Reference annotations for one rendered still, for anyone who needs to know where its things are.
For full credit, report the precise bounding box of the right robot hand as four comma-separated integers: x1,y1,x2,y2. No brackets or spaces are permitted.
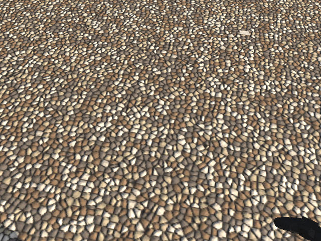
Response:
274,216,321,241

